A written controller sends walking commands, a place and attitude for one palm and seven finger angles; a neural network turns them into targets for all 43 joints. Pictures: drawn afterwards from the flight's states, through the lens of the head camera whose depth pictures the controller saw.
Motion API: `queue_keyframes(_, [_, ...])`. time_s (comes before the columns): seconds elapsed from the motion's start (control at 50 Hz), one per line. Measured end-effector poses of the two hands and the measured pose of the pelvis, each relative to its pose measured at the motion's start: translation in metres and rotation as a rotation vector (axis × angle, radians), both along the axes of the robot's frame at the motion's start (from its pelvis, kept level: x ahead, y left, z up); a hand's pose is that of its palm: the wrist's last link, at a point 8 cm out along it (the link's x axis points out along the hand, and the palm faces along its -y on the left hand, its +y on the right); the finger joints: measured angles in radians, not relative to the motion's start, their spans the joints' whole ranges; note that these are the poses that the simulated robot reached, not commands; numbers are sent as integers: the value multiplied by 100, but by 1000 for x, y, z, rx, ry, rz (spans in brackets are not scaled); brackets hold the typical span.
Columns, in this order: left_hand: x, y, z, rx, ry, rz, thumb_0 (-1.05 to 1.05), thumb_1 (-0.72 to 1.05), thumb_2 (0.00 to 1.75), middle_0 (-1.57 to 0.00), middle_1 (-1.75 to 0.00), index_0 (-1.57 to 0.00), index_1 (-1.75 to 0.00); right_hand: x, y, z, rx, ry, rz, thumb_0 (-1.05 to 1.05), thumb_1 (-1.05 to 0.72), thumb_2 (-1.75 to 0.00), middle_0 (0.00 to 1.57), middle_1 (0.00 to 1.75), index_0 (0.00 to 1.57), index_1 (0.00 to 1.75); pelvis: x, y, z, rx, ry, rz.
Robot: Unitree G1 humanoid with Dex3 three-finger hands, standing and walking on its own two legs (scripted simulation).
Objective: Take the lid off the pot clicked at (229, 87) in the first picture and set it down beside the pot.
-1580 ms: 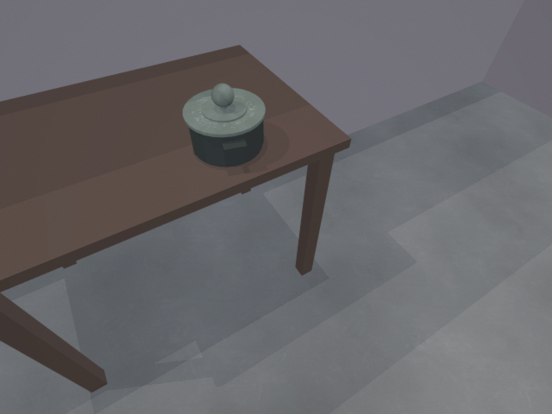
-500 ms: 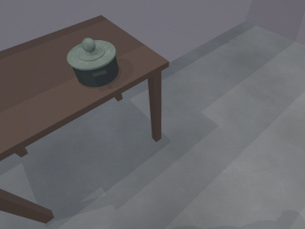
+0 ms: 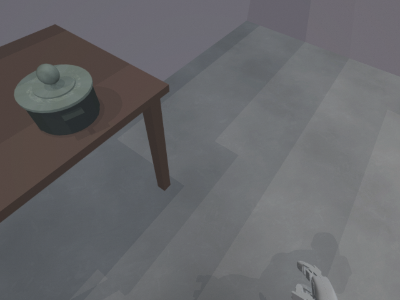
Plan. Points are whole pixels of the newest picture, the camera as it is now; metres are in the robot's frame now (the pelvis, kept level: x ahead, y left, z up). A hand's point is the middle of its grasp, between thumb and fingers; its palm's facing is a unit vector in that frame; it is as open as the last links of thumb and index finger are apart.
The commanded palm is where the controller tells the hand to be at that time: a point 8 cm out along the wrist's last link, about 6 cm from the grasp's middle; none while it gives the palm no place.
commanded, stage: walk to a spot facing it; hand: left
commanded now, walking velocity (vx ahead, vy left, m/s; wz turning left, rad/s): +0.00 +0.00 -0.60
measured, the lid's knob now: (48, 74) +0.58 +0.45 +0.08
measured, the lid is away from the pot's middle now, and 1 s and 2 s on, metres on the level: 0.00 0.00 0.00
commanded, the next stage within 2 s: turn to face it in 1.36 s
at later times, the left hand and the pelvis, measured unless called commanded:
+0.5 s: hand (157, 264) +0.21 +0.12 -0.15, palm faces -0.32 -0.91 -0.26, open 7.4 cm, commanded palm none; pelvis +0.03 -0.04 +0.00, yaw -18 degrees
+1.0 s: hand (192, 211) +0.35 +0.05 -0.16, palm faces -0.59 -0.80 -0.15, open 7.4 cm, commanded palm none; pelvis +0.17 -0.06 +0.01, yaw -37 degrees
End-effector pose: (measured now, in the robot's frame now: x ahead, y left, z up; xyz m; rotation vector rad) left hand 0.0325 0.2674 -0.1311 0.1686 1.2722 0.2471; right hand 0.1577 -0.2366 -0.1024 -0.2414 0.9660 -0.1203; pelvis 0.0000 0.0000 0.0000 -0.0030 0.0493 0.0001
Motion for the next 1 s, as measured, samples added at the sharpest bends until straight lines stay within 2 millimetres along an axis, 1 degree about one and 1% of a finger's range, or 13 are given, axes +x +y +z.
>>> queue_keyframes(0.1, [47,14,5,3,-54,-96,0,91,89,-20,-30,-20,-30,-50,-1,-1,-17,112,-46,0,-90,-90,20,30,20,30,2,4,5,2,-12,-52])
queue_keyframes(0.18, [83,7,11,-5,-69,-178,0,91,90,-20,-29,-19,-30,-94,-8,-5,-7,205,-130,1,-90,-90,20,30,20,30,7,3,9,-6,-15,-108])
queue_keyframes(0.26, [120,-18,14,-13,-70,-283,0,91,90,-20,-29,-19,-30,-138,-21,-14,13,279,-235,1,-90,-90,20,30,20,30,13,-4,8,-10,-16,-168])
queue_keyframes(0.34, [160,-54,12,-6,-115,-393,0,91,90,-20,-30,-19,-30,-179,-42,-32,33,342,-337,1,-90,-90,20,30,20,30,20,-21,-4,2,-18,-218])
queue_keyframes(0.4, [178,-77,12,1,-160,-437,0,91,90,-20,-30,-19,-30,-200,-56,-40,31,396,-398,1,-90,-90,20,30,20,30,21,-30,-9,-9,-26,-247])
queue_keyframes(0.48, [182,-97,16,-15,-155,-461,0,91,89,-20,-30,-20,-30,-199,-65,-31,27,386,-441,1,-91,-90,20,30,20,30,28,-35,-2,-7,-33,-294])
queue_keyframes(0.56, [181,-105,14,-46,-118,-493,0,91,89,-21,-30,-20,-30,-176,-67,-19,33,300,-465,1,-91,-90,20,30,20,30,41,-37,5,2,-34,-342])
queue_keyframes(0.66, [186,-96,4,-76,-57,-508,0,90,89,-21,-30,-20,-30,-130,-61,-7,27,174,-486,1,-91,-90,20,30,20,30,67,-31,6,0,-33,-411])
queue_keyframes(0.74, [205,-84,-14,-85,-4,-526,0,90,89,-21,-30,-20,-30,-102,-51,-6,-6,81,-516,1,-90,-90,20,30,20,30,94,-23,-5,-17,-31,-470])
queue_keyframes(0.8, [231,-87,-13,-87,17,-566,0,91,89,-21,-30,-20,-30,-103,-36,-3,9,101,-558,0,-90,-90,20,30,20,30,110,-25,0,-17,-39,-512])
queue_keyframes(0.86, [263,-102,-6,-102,2,-604,1,91,89,-20,-30,-20,-30,-113,-18,-1,49,174,-613,0,-90,-90,20,30,20,30,128,-32,9,-20,-34,-551])
queue_keyframes(0.94, [307,-135,1,-117,-11,-672,1,91,90,-20,-29,-19,-30,-132,4,-3,111,279,-705,0,-90,-90,20,30,20,30,152,-45,14,-25,-23,-603])
queue_keyframes(1.0, [340,-171,2,-128,-16,-737,0,91,90,-20,-29,-19,-30,-147,18,-6,157,362,-781,0,-90,-90,20,30,20,30,169,-60,14,-25,-20,-639])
